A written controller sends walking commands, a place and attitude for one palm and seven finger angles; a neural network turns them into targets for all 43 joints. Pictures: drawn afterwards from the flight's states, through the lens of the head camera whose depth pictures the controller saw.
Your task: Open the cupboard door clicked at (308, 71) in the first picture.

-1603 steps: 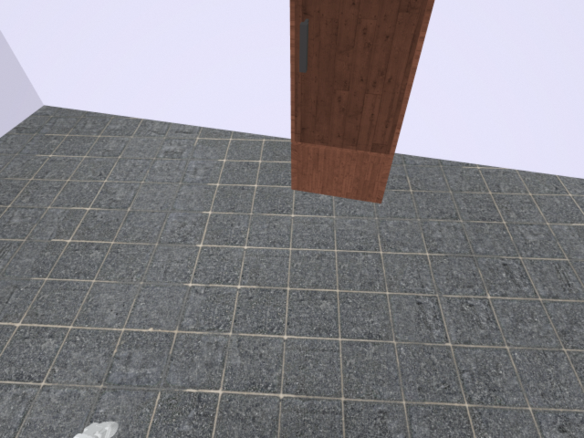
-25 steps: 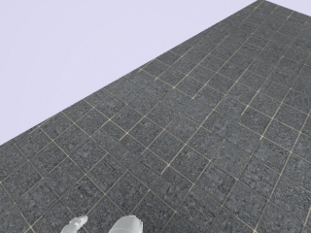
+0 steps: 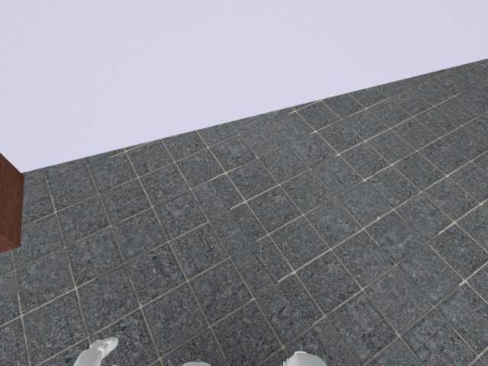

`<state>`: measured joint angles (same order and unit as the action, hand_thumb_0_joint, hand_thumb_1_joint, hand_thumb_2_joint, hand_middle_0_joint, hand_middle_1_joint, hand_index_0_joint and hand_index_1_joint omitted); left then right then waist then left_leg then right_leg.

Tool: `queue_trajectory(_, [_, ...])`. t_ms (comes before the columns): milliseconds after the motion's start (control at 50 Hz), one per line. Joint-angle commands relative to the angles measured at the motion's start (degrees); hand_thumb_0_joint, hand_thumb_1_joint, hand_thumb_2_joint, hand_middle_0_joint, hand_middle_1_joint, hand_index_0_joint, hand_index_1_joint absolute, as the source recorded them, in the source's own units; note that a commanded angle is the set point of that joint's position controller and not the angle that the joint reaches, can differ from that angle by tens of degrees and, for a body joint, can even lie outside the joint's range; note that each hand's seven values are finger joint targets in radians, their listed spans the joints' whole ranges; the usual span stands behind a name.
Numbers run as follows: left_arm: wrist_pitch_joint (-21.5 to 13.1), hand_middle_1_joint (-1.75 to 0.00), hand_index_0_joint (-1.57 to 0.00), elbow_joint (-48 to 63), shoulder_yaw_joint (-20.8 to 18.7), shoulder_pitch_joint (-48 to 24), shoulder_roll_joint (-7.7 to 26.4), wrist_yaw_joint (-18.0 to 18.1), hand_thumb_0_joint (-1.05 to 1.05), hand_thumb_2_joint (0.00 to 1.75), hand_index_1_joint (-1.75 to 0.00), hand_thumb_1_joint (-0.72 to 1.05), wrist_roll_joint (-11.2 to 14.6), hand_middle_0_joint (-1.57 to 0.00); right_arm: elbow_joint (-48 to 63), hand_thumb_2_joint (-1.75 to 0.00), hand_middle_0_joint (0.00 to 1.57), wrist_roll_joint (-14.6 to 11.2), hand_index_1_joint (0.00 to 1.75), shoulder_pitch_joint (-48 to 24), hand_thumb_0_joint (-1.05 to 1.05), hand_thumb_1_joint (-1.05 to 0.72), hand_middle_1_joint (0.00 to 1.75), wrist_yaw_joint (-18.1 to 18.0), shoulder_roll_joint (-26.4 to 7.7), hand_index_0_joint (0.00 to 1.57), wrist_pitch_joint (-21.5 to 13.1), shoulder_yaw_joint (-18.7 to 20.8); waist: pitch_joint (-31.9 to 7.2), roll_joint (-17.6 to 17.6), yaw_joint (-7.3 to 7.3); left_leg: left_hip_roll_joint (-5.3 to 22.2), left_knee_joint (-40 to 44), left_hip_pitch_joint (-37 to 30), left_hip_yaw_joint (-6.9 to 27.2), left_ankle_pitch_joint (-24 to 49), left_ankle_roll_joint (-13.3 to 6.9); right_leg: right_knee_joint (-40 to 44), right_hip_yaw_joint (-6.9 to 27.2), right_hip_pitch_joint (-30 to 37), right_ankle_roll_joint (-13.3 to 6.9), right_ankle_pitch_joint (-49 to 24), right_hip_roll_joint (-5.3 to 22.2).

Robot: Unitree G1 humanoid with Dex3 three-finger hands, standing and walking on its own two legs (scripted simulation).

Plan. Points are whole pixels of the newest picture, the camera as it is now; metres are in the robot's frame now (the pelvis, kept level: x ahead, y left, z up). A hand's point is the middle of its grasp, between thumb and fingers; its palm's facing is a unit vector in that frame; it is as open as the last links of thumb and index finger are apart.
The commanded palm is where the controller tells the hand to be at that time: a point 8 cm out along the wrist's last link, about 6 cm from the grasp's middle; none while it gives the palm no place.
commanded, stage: turn to face it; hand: left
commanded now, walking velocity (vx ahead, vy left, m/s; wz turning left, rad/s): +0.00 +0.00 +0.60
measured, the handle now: out of the picture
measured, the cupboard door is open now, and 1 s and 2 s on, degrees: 42 42 42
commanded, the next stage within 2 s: take the last steps up to it in 1.64 s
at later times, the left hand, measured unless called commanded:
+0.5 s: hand out of the picture +0.00 +0.20 -0.19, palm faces +0.35 -0.91 -0.24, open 7.4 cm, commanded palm none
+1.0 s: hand out of the picture +0.00 +0.15 -0.16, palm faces +0.59 -0.77 -0.24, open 7.4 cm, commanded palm none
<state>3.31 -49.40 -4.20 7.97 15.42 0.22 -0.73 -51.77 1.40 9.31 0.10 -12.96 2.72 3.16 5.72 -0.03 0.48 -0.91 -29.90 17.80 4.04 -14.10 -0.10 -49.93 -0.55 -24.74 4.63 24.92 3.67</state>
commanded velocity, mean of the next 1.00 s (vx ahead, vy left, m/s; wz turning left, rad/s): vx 0.00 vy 0.00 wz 0.60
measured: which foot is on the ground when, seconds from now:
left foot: down 0.00-0.08, up 0.10-0.40, down 0.42-0.76, up 0.78-1.00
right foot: up 0.00-0.06, down 0.08-0.42, up 0.44-0.74, down 0.76-1.00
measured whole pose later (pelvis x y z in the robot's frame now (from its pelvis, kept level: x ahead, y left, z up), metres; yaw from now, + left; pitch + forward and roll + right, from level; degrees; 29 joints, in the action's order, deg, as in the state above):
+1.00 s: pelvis +0.05 -0.05 +0.00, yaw +38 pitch +1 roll +2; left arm 0.7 -49.0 -1.9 12.0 11.1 1.0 -1.3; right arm -52.8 0.6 6.9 1.5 -14.2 5.1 4.6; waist 6.8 -1.0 1.1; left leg 0.3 -54.3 25.7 -2.3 -25.9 3.8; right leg -30.1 -10.1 -11.6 0.6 18.6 7.0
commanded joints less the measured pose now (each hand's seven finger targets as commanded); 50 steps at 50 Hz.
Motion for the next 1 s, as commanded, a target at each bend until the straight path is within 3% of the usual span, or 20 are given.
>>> queue_trajectory(0, [-2.4, -0.3, -0.2, 3.6, -0.7, 4.5, 3.7, 0.4, 0.0, 0.9, -0.3, 0.9, 0.2, -0.2, 4.8, -0.9, 0.2, -0.1, 0.3, -2.1, 0.0, -0.9, 0.3, -0.5, -12.7, 0.2, -0.9, 3.9, -9.3, 8.4, -1.44, 10.3, 4.2, 0.4, 13.2, 15.2, -6.8, 16.6, -2.8, 12.9, -0.8, -7.2, -3.7])
queue_trajectory(20, [-3.0, -0.3, -0.2, 3.2, -1.2, 7.9, 5.6, 0.7, 0.0, 0.9, -0.3, 0.9, 0.0, -0.2, 5.5, -0.9, 0.2, -0.6, 0.3, -3.2, 0.0, -0.9, 0.3, -0.3, -11.5, 0.2, -0.8, 3.7, -10.2, 5.3, -3.4, 7.7, 0.4, 4.6, 11.7, 10.0, -4.5, 25.3, -0.9, 19.7, -1.2, -11.7, -1.5])
queue_trajectory(40, [-3.7, -0.3, -0.2, 2.9, -2.2, 9.6, 10.1, 1.3, 0.0, 0.9, -0.3, 0.9, -0.8, -0.2, 6.3, -0.9, 0.2, -1.1, 0.3, -2.5, 0.0, -0.9, 0.3, 0.1, -7.7, 0.2, -0.8, 3.3, -11.0, -7.9, -3.88, 1.0, -10.4, 14.6, 4.9, -4.5, -0.3, 33.2, 12.2, 27.4, -5.1, -11.8, 11.5])
queue_trajectory(60, [-3.6, -0.3, -0.2, 3.5, -2.3, 9.1, 13.3, 1.4, 0.0, 0.9, -0.3, 0.9, -1.2, -0.2, 7.6, -0.9, 0.2, -0.9, 0.3, -3.6, 0.0, -0.9, 0.3, 0.3, -6.6, 0.2, -1.0, 3.0, -9.4, -16.8, -4.43, -3.6, -25.8, 17.7, -2.2, -22.1, 2.3, 35.2, 22.7, 22.7, -12.4, -18.6, 24.5])
queue_trajectory(100, [-3.8, -0.3, -0.2, 4.1, -1.3, 5.1, 8.9, 1.9, 0.0, 0.9, -0.3, 0.9, -0.5, -0.2, 5.8, -0.9, 0.2, -0.4, 0.3, -3.5, 0.0, -0.9, 0.3, 0.5, -7.5, 0.2, -0.1, 3.3, -7.0, -15.3, -1.68, 0.9, -40.8, 17.5, 0.4, -17.6, 2.4, 31.8, 16.0, 16.8, -14.1, -26.1, 20.2])
queue_trajectory(160, [-3.8, -0.3, -0.2, 5.2, -0.5, 1.8, 6.0, 1.9, 0.0, 0.9, -0.3, 0.9, -0.6, -0.2, 4.6, -0.9, 0.2, -0.6, 0.3, -2.7, 0.0, -0.9, 0.3, 1.4, -5.3, 0.2, 0.5, 2.3, -6.5, -12.9, 0.12, 2.4, -35.4, 14.7, -3.8, -12.4, 3.9, 28.5, 1.5, 17.8, -11.5, -37.5, 14.6])
queue_trajectory(280, [-3.8, -0.3, -0.2, 2.7, -1.8, 7.3, 9.4, 1.6, 0.0, 0.9, -0.3, 0.9, -0.9, -0.2, 5.3, -0.9, 0.2, -1.0, 0.3, -6.8, 0.0, -0.9, 0.3, 1.9, -3.4, 0.2, -0.1, 1.1, -7.3, -11.5, -3.1, 1.0, -14.9, 7.8, -9.8, -11.9, 3.3, 24.4, -3.0, 22.6, -10.9, -44.6, 16.5])
queue_trajectory(360, [-3.4, -0.3, -0.2, 2.8, -2.2, 5.7, 9.4, 1.0, 0.0, 0.9, -0.3, 0.9, -0.1, -0.2, 4.4, -0.9, 0.2, -0.6, 0.3, -0.3, 0.0, -0.9, 0.3, 1.6, -6.2, 0.2, -0.9, 1.9, -10.2, -7.8, 1.07, 0.4, 2.2, -6.9, -10.0, 1.6, 1.3, 13.2, -7.9, 16.0, -6.0, -38.4, 15.4])
queue_trajectory(380, [-3.0, -0.3, -0.2, 4.0, -1.9, 5.5, 7.3, 0.7, 0.0, 0.9, -0.3, 0.9, 0.2, -0.2, 3.7, -0.9, 0.2, -0.1, 0.3, 4.0, 0.0, -0.9, 0.3, 1.3, -11.6, 0.2, -1.4, 3.2, -13.5, 3.8, 3.4, 10.4, 5.3, -17.7, 2.8, 14.9, -3.2, 1.9, -10.7, 4.3, -2.4, -22.7, 11.1])
queue_trajectory(400, [-2.8, -0.3, -0.2, 6.8, -0.4, 2.6, 3.1, 0.4, 0.0, 0.9, -0.3, 0.9, 0.4, -0.2, 3.3, -0.9, 0.2, 0.2, 0.3, 8.5, 0.0, -0.9, 0.3, 0.8, -17.4, 0.2, -1.3, 4.8, -13.8, 19.1, 5.96, 25.1, 7.6, -22.2, 22.2, 37.0, -13.1, -11.0, -9.1, -9.8, 0.9, 14.2, 3.3])
queue_trajectory(420, [-2.1, -0.3, -0.2, 8.0, -0.2, -1.4, 4.9, 1.0, 0.0, 0.9, -0.3, 0.9, -0.3, -0.2, 2.1, -0.9, 0.2, -0.1, 0.3, 10.8, 0.0, -0.9, 0.3, 0.3, -17.0, 0.2, -1.1, 4.5, -13.6, 10.5, 6.46, 26.0, 6.4, -20.0, 20.8, 33.0, -15.2, -15.7, -2.0, -10.8, -0.1, 14.0, 3.8])
queue_trajectory(520, [-1.6, -0.3, -0.2, 3.7, -0.8, 0.9, 3.7, 0.2, 0.0, 0.9, -0.3, 0.9, -0.2, -0.2, 4.7, -0.9, 0.2, 0.0, 0.3, 0.0, 0.0, -0.9, 0.3, -1.1, -12.0, 0.2, -1.9, 2.9, -9.1, 8.7, 0.66, 14.3, 8.4, -8.8, 9.6, 21.6, -9.1, -14.2, 0.4, -6.5, 0.2, 0.2, 2.2])
queue_trajectory(640, [-1.7, -0.3, -0.2, 4.3, -0.6, 1.5, 3.0, 0.1, 0.0, 0.9, -0.3, 0.9, 0.0, -0.2, 4.6, -0.9, 0.2, 0.3, 0.3, -1.5, 0.0, -0.9, 0.3, -0.5, -12.9, 0.2, -1.2, 3.5, -8.5, 9.6, 0.34, 12.1, 7.9, -4.0, 12.1, 14.8, -8.5, 4.2, -2.1, 3.4, -0.3, 0.1, -1.8])
queue_trajectory(700, [-2.6, -0.3, -0.2, 3.3, -1.0, 6.8, 4.1, 0.5, 0.0, 0.9, -0.3, 0.9, 0.1, -0.2, 5.4, -0.9, 0.2, -0.3, 0.3, -3.7, 0.0, -0.9, 0.3, -0.4, -12.2, 0.2, -0.7, 3.8, -9.8, 7.4, -2.45, 9.3, 2.5, 2.3, 12.7, 12.9, -6.0, 20.3, -2.9, 16.1, -0.9, -9.5, -3.0])
queue_trajectory(720, [-3.3, -0.3, -0.2, 3.2, -1.6, 9.4, 7.3, 0.9, 0.0, 0.9, -0.3, 0.9, -0.4, -0.2, 6.0, -0.9, 0.2, -0.8, 0.3, -4.0, 0.0, -0.9, 0.3, -0.1, -10.0, 0.2, -0.8, 3.6, -10.7, 0.6, -3.93, 5.0, -3.9, 8.1, 9.2, 4.9, -2.8, 29.2, 3.2, 23.1, -2.3, -10.6, 3.0])
queue_trajectory(740, [-3.8, -0.3, -0.2, 3.1, -2.6, 10.0, 12.3, 1.4, 0.0, 0.9, -0.3, 0.9, -1.2, -0.2, 7.3, -0.9, 0.2, -1.1, 0.3, -3.5, 0.0, -0.9, 0.3, 0.2, -5.9, 0.2, -0.9, 2.9, -9.5, -16.0, -4.16, -3.6, -18.1, 18.2, -1.4, -15.0, 2.1, 34.4, 20.0, 26.8, -8.9, -14.8, 19.5])
queue_trajectory(760, [-3.6, -0.3, -0.2, 3.7, -2.0, 9.1, 13.1, 1.4, 0.0, 0.9, -0.3, 0.9, -0.9, -0.2, 7.7, -0.9, 0.2, -0.5, 0.3, -4.2, 0.0, -0.9, 0.3, 0.6, -7.3, 0.2, -0.8, 3.0, -8.5, -14.6, -4.13, -1.9, -31.3, 16.6, -0.8, -22.1, 1.9, 34.1, 20.2, 19.4, -13.8, -19.9, 25.1])
queue_trajectory(780, [-3.9, -0.3, -0.2, 4.0, -1.6, 7.2, 10.1, 1.7, 0.0, 0.9, -0.3, 0.9, -0.6, -0.2, 6.6, -0.9, 0.2, -0.3, 0.3, -4.8, 0.0, -0.9, 0.3, 0.5, -7.4, 0.2, -0.2, 3.3, -7.6, -15.5, -2.66, -0.2, -38.7, 17.0, 1.0, -19.3, 2.0, 32.9, 18.9, 16.9, -13.7, -23.2, 21.7])
queue_trajectory(840, [-3.8, -0.3, -0.2, 5.3, -0.4, 2.4, 6.0, 1.8, 0.0, 0.9, -0.3, 0.9, -0.5, -0.2, 4.6, -0.9, 0.2, -0.5, 0.3, -3.2, 0.0, -0.9, 0.3, 1.4, -5.7, 0.2, 0.5, 2.6, -6.2, -12.9, 0.12, 2.1, -38.8, 15.7, -2.7, -11.7, 3.6, 29.2, 2.6, 17.5, -11.1, -34.6, 14.7])
queue_trajectory(980, [-3.9, -0.3, -0.2, 2.4, -1.7, 8.8, 9.2, 1.7, 0.0, 0.9, -0.3, 0.9, -0.9, -0.2, 5.3, -0.9, 0.2, -1.0, 0.3, -7.8, 0.0, -0.9, 0.3, 1.9, -3.2, 0.2, -0.1, 1.0, -8.1, -12.2, -3.39, 0.9, -15.0, 8.8, -9.4, -12.3, 3.3, 24.3, -3.0, 24.8, -10.8, -47.2, 16.6])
